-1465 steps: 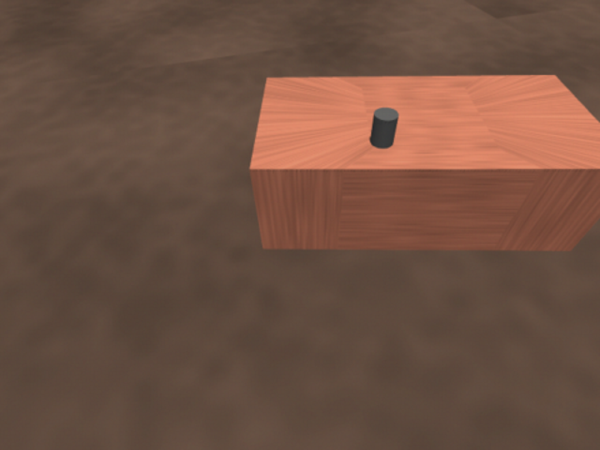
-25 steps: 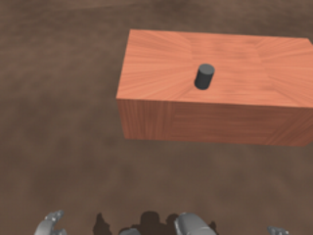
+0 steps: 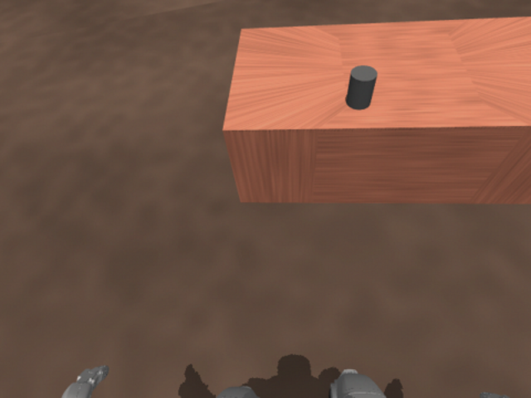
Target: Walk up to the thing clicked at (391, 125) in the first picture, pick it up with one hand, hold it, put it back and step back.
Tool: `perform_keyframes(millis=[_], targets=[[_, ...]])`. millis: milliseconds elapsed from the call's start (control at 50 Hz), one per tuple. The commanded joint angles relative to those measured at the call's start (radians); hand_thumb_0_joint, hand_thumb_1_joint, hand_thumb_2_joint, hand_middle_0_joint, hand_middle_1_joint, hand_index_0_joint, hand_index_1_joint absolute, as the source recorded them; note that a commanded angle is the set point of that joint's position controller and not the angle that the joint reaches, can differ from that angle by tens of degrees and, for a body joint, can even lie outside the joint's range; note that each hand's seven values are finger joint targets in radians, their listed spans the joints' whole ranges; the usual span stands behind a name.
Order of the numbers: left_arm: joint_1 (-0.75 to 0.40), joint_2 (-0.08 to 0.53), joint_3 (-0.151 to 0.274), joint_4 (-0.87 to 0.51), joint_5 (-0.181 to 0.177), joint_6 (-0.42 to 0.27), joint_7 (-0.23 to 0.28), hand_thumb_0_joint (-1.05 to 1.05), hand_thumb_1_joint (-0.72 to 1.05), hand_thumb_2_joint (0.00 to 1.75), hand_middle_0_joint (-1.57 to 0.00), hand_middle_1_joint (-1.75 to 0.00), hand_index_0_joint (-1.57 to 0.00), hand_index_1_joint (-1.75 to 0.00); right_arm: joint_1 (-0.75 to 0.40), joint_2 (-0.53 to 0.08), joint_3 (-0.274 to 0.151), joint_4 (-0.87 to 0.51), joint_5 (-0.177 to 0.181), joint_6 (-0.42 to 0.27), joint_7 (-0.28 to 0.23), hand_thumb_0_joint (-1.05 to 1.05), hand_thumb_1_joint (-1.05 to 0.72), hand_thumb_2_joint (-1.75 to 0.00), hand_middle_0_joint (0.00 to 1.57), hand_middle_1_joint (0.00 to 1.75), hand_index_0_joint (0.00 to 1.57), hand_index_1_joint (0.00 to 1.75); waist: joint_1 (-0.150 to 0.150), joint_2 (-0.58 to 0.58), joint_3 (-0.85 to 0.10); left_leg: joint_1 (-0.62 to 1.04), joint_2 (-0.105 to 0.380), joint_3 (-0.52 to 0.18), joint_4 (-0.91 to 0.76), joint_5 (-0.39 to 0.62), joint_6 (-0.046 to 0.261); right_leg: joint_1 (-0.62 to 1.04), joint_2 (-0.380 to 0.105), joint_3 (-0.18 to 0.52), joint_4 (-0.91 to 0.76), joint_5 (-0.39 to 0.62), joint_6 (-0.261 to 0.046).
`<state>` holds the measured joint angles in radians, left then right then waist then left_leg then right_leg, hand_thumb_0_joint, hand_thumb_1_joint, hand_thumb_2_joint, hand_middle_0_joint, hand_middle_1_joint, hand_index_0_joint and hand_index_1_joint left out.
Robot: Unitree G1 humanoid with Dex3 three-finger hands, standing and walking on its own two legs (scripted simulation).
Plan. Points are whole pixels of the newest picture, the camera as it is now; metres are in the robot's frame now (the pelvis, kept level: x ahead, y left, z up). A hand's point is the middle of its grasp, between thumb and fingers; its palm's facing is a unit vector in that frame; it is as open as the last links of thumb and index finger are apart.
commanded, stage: step back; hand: right
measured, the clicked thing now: (360, 88) +1.03 -0.28 -0.24
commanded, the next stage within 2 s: stand in 1.24 s
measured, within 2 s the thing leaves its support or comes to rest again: neither
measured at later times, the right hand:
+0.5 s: hand out of the picture -0.01 -0.29 -0.13, palm faces +0.04 +0.92 -0.40, open 7.4 cm
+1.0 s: hand out of the picture +0.00 -0.27 -0.14, palm faces +0.04 +0.93 -0.36, open 7.4 cm
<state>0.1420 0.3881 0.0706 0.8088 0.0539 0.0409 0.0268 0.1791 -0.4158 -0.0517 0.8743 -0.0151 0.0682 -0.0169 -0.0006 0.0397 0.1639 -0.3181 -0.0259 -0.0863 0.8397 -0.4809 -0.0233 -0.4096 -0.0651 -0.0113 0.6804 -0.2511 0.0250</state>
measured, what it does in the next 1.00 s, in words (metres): steps on the spot: left foot, then right foot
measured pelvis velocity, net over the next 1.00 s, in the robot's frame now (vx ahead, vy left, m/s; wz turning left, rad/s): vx -0.06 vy -0.01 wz -0.04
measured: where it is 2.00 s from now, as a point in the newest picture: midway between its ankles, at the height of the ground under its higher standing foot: outside the picture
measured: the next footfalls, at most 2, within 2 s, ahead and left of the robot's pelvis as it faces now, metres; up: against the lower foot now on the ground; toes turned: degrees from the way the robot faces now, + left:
left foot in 0.02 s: +0.01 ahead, +0.13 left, +0.00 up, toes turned -2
right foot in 0.34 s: -0.08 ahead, -0.13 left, +0.00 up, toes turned -1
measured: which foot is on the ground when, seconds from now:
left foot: up 0.00-0.00, down 0.02-0.38, up 0.40-0.62, down 0.64-1.00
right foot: down 0.00-0.06, up 0.08-0.32, down 0.34-0.68, up 0.70-0.90, down 0.92-1.00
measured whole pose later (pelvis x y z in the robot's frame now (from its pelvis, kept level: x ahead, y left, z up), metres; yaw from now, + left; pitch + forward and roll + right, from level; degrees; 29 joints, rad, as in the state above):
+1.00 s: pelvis -0.06 -0.01 +0.01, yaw -2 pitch -3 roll -2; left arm 0.16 0.36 0.06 1.02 0.03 -0.02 -0.01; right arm 0.17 -0.36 -0.04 1.01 -0.01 0.01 0.00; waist 0.00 0.03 0.07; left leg -0.26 0.04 -0.03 0.65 -0.36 -0.01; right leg -0.23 0.00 -0.02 0.55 -0.27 0.01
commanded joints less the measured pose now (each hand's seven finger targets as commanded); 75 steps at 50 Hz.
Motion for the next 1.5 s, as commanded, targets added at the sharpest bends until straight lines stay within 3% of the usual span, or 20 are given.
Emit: perform_keyframes(millis=[0,40,60,80,140,240,320,360,380,460,600,640,660,700,880,920,960,1040,1240,1480], targets=[[0.01,0.21,0.053,-0.073,-0.025,0.009,0.009,0.0,0.9,0.9,-0.2,-0.3,-0.2,-0.3,0.087,-0.141,-0.058,-0.031,-0.02,-0.06,-0.011,0.0,-0.9,-0.9,0.2,0.3,0.2,0.3,0.012,-0.196,-0.289,0.111,-0.005,0.084,-0.485,0.306,0.019,0.248,-0.097,0.117,0.083,0.277,-0.132],[0.023,0.134,0.031,-0.088,-0.036,0.009,0.007,0.0,0.9,0.9,-0.2,-0.3,-0.2,-0.3,0.016,-0.304,-0.088,-0.059,-0.038,-0.057,-0.009,0.0,-0.9,-0.9,0.2,0.3,0.2,0.3,0.038,0.15,-0.252,0.208,0.343,-0.396,-0.492,0.429,0.188,-0.16,0.105,0.008,0.312,-0.341,-0.051],[-0.082,0.206,0.055,-0.087,-0.025,0.01,0.018,0.0,0.9,0.9,-0.2,-0.3,-0.2,-0.3,0.011,-0.383,-0.097,-0.07,-0.025,-0.056,-0.005,0.0,-0.9,-0.9,0.2,0.3,0.2,0.3,-0.049,0.192,-0.217,-0.006,0.457,-0.525,-0.533,0.369,0.329,-0.066,0.084,0.131,0.455,-0.415,-0.037],[-0.094,0.236,0.063,-0.066,-0.028,0.01,0.011,0.0,0.9,0.9,-0.2,-0.3,-0.2,-0.3,-0.055,-0.344,-0.09,-0.07,-0.024,-0.065,-0.012,0.0,-0.9,-0.9,0.2,0.3,0.2,0.3,-0.018,0.154,-0.151,-0.113,0.457,-0.492,-0.547,0.318,0.335,-0.013,0.065,0.185,0.526,-0.36,-0.045],[0.027,0.195,0.059,-0.013,-0.044,0.011,-0.011,0.0,0.9,0.9,-0.2,-0.3,-0.2,-0.3,-0.102,-0.214,-0.052,-0.066,-0.031,-0.082,-0.024,0.0,-0.9,-0.9,0.2,0.3,0.2,0.3,0.06,0.072,-0.131,0.018,0.237,-0.135,-0.434,0.423,0.189,-0.084,0.131,0.218,0.522,-0.194,-0.059],[0.003,0.182,0.049,0.004,-0.025,-0.026,-0.04,0.0,0.9,0.9,-0.2,-0.3,-0.2,-0.3,-0.035,-0.212,-0.066,-0.047,-0.035,-0.093,-0.004,0.0,-0.9,-0.9,0.2,0.3,0.2,0.3,-0.024,0.143,-0.167,0.165,0.238,-0.166,-0.479,-0.02,0.214,-0.01,0.074,0.086,0.077,-0.271,-0.014],[0.126,0.174,0.06,0.107,-0.013,-0.062,-0.031,0.0,0.9,0.9,-0.2,-0.3,-0.2,-0.3,-0.047,-0.203,-0.061,-0.038,-0.03,-0.07,0.01,0.0,-0.9,-0.9,0.2,0.3,0.2,0.3,0.037,0.109,-0.178,-0.018,0.183,-0.039,-0.334,0.024,0.153,0.33,0.1,0.027,-0.357,-0.108,-0.077],[0.144,0.268,0.083,0.106,0.007,-0.076,-0.025,0.0,0.9,0.9,-0.2,-0.3,-0.2,-0.3,-0.066,-0.082,-0.023,-0.072,-0.009,-0.076,0.01,0.0,-0.9,-0.9,0.2,0.3,0.2,0.3,0.057,-0.212,-0.148,-0.342,0.006,0.095,-0.044,-0.069,0.026,0.425,-0.166,0.514,-0.441,-0.307,-0.175],[0.076,0.345,0.092,0.078,0.006,-0.07,-0.024,0.0,0.9,0.9,-0.2,-0.3,-0.2,-0.3,-0.121,-0.15,-0.043,-0.071,-0.019,-0.08,-0.004,0.0,-0.9,-0.9,0.2,0.3,0.2,0.3,0.08,-0.197,-0.07,-0.247,0.033,-0.013,0.011,-0.107,0.018,0.129,-0.307,0.647,-0.479,-0.526,-0.278],[0.0,0.216,0.06,0.064,-0.008,-0.084,-0.024,0.0,0.9,0.9,-0.2,-0.3,-0.2,-0.3,-0.058,-0.138,-0.042,-0.012,-0.004,-0.099,0.016,0.0,-0.9,-0.9,0.2,0.3,0.2,0.3,0.016,-0.145,-0.05,-0.158,0.03,0.016,-0.02,0.057,0.027,0.174,-0.144,0.319,-0.408,-0.196,-0.195],[0.0,0.213,0.04,0.06,-0.024,-0.067,-0.035,0.0,0.9,0.9,-0.2,-0.3,-0.2,-0.3,0.039,-0.119,-0.048,0.042,-0.01,-0.124,0.012,0.0,-0.9,-0.9,0.2,0.3,0.2,0.3,-0.012,-0.184,-0.156,0.155,-0.002,0.132,-0.439,0.25,0.03,0.165,-0.12,0.176,-0.201,0.17,-0.154],[0.034,0.127,0.013,0.053,-0.039,-0.063,-0.035,0.0,0.9,0.9,-0.2,-0.3,-0.2,-0.3,0.088,-0.191,-0.074,0.059,-0.025,-0.137,-0.001,0.0,-0.9,-0.9,0.2,0.3,0.2,0.3,-0.027,0.024,-0.239,0.363,0.201,-0.177,-0.517,0.306,0.098,-0.002,0.005,0.082,0.052,0.085,-0.077],[0.023,0.116,0.008,0.059,-0.047,-0.052,-0.029,0.0,0.9,0.9,-0.2,-0.3,-0.2,-0.3,0.067,-0.252,-0.081,0.044,-0.024,-0.139,-0.002,0.0,-0.9,-0.9,0.2,0.3,0.2,0.3,-0.02,0.112,-0.216,0.324,0.355,-0.4,-0.576,0.108,0.202,-0.105,0.082,0.011,0.138,-0.26,-0.057],[0.015,0.213,0.032,0.086,-0.037,-0.05,-0.025,0.0,0.9,0.9,-0.2,-0.3,-0.2,-0.3,0.029,-0.273,-0.088,0.046,-0.019,-0.131,0.004,0.0,-0.9,-0.9,0.2,0.3,0.2,0.3,-0.018,0.042,-0.139,0.143,0.392,-0.408,-0.595,-0.042,0.287,-0.037,0.027,0.105,0.228,-0.345,-0.065],[0.075,0.155,0.031,0.165,-0.035,-0.077,-0.021,0.0,0.9,0.9,-0.2,-0.3,-0.2,-0.3,-0.106,-0.155,-0.036,0.033,-0.001,-0.1,0.009,0.0,-0.9,-0.9,0.2,0.3,0.2,0.3,0.045,0.099,-0.177,0.011,0.173,-0.003,-0.378,0.327,0.112,0.309,0.066,-0.034,-0.276,0.048,-0.042],[0.089,0.211,0.048,0.177,-0.024,-0.086,-0.008,0.0,0.9,0.9,-0.2,-0.3,-0.2,-0.3,-0.099,-0.103,-0.013,0.024,0.013,-0.095,0.007,0.0,-0.9,-0.9,0.2,0.3,0.2,0.3,0.053,-0.026,-0.225,-0.08,0.113,0.04,-0.245,0.348,0.062,0.425,-0.033,0.11,-0.286,0.152,-0.074],[-0.065,0.292,0.044,0.139,-0.023,-0.085,-0.011,0.0,0.9,0.9,-0.2,-0.3,-0.2,-0.3,-0.042,-0.094,-0.017,0.06,0.013,-0.081,0.002,0.0,-0.9,-0.9,0.2,0.3,0.2,0.3,0.003,-0.173,-0.183,0.037,0.036,0.041,-0.13,-0.01,0.02,0.132,-0.272,0.378,-0.383,-0.079,-0.223],[-0.13,0.176,0.014,0.134,-0.044,-0.081,-0.015,0.0,0.9,0.9,-0.2,-0.3,-0.2,-0.3,-0.031,-0.139,-0.022,0.122,0.0,-0.101,0.006,0.0,-0.9,-0.9,0.2,0.3,0.2,0.3,-0.014,-0.07,-0.15,0.12,0.138,-0.034,-0.407,0.428,0.066,0.142,-0.068,0.092,-0.224,0.163,-0.073],[-0.09,0.152,-0.005,0.212,-0.063,-0.071,-0.013,0.0,0.9,0.9,-0.2,-0.3,-0.2,-0.3,-0.098,-0.152,-0.005,0.142,0.003,-0.109,0.0,0.0,-0.9,-0.9,0.2,0.3,0.2,0.3,0.013,-0.015,-0.251,0.188,0.155,-0.027,-0.414,0.686,0.061,0.327,-0.059,0.075,-0.234,0.367,-0.05],[-0.139,0.168,-0.019,0.262,-0.046,-0.072,-0.023,0.0,0.9,0.9,-0.2,-0.3,-0.2,-0.3,-0.17,-0.139,0.007,0.17,0.008,-0.11,0.007,0.0,-0.9,-0.9,0.2,0.3,0.2,0.3,0.009,-0.014,-0.218,0.212,0.155,-0.016,-0.533,0.502,0.038,0.355,-0.061,0.072,-0.358,0.24,-0.038]])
